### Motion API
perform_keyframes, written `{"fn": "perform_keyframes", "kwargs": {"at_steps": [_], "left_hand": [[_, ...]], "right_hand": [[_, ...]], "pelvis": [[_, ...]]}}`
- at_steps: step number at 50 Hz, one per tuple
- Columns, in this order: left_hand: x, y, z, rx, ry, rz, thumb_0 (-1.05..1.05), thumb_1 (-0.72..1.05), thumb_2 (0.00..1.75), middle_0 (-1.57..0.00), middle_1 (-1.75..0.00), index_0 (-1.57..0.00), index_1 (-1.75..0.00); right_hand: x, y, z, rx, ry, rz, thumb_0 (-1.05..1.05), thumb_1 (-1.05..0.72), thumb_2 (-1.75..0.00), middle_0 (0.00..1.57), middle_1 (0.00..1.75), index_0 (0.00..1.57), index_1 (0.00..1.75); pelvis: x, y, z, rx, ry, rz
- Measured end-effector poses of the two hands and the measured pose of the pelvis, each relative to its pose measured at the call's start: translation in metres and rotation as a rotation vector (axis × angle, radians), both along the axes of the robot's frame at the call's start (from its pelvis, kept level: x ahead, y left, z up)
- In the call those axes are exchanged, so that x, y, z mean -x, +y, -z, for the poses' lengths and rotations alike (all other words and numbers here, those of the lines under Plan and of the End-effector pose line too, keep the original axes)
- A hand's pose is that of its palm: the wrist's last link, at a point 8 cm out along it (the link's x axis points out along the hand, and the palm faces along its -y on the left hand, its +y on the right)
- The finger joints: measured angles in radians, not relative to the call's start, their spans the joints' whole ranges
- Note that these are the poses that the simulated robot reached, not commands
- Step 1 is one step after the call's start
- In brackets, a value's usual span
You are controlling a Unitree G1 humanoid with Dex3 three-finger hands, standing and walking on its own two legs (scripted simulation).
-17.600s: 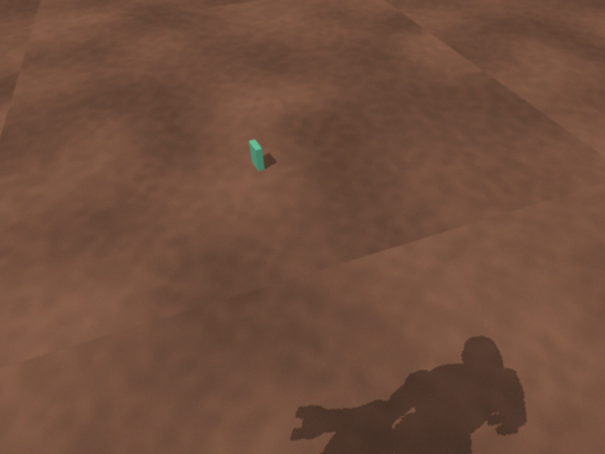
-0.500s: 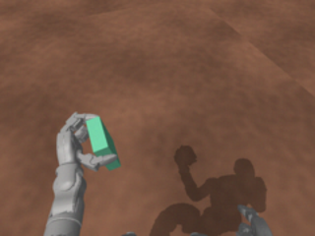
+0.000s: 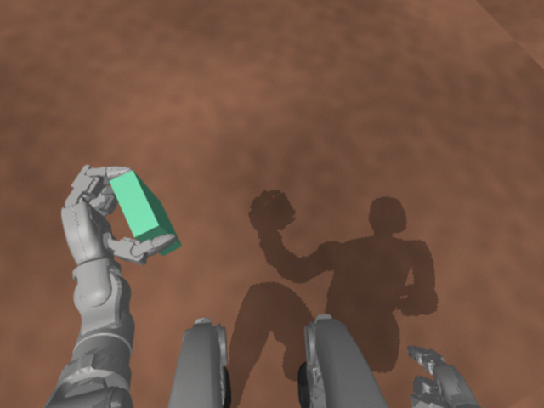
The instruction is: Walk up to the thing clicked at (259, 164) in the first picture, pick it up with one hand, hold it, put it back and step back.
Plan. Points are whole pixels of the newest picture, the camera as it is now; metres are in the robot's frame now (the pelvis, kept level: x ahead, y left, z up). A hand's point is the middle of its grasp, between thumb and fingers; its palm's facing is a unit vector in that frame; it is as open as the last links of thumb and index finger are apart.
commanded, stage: crouch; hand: left
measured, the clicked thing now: (149, 217) +0.40 +0.18 -0.04
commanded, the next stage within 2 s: lower in 1.24 s
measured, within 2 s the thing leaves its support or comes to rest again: neither
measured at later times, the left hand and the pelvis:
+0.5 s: hand (146, 247) +0.41 +0.24 -0.23, palm faces +0.36 -0.93 -0.02, open 11.8 cm; pelvis -0.05 -0.01 -0.19, yaw -3 degrees
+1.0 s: hand (155, 252) +0.44 +0.25 -0.34, palm faces +0.34 -0.94 -0.02, open 11.8 cm; pelvis -0.06 +0.00 -0.27, yaw -8 degrees
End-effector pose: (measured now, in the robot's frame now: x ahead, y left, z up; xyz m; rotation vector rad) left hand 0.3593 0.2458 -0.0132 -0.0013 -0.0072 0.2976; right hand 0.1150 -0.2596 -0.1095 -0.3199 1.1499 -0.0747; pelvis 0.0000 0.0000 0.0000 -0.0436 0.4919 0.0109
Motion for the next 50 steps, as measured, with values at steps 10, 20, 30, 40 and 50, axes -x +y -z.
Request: {"fn": "perform_keyframes", "kwargs": {"at_steps": [10,20,30,40,50], "left_hand": [[-0.009,0.013,0.092,-0.019,-0.002,-0.045,-0.01,-0.61,0.80,-0.66,-1.04,-0.69,-1.08],[-0.015,0.030,0.182,-0.021,0.020,-0.070,-0.01,-0.61,0.80,-0.65,-1.05,-0.68,-1.10],[-0.020,0.041,0.250,-0.024,0.032,-0.063,-0.01,-0.61,0.81,-0.65,-1.05,-0.68,-1.09],[-0.032,0.043,0.293,-0.004,0.035,-0.054,-0.01,-0.61,0.81,-0.65,-1.05,-0.68,-1.09],[-0.038,0.048,0.328,-0.011,0.040,-0.052,-0.01,-0.61,0.81,-0.65,-1.05,-0.68,-1.09]], "right_hand": [[0.018,0.007,0.091,-0.026,0.085,-0.023,0.00,-0.91,-0.91,0.21,0.29,0.20,0.29],[0.043,-0.005,0.163,0.017,0.135,-0.049,0.00,-0.92,-0.91,0.21,0.29,0.20,0.29],[0.073,-0.014,0.212,0.080,0.195,-0.055,0.00,-0.93,-0.91,0.21,0.29,0.20,0.29],[0.094,-0.013,0.237,0.114,0.245,-0.074,0.00,-0.91,-0.91,0.21,0.30,0.20,0.29],[0.107,-0.014,0.254,0.137,0.310,-0.101,0.00,-0.91,-0.90,0.21,0.30,0.21,0.29]], "pelvis": [[0.019,-0.002,0.078,0.009,0.092,0.015],[0.040,-0.005,0.155,0.021,0.107,0.032],[0.054,-0.004,0.215,0.039,0.062,0.049],[0.058,0.000,0.250,0.068,0.019,0.068],[0.058,0.002,0.273,0.093,-0.015,0.087]]}}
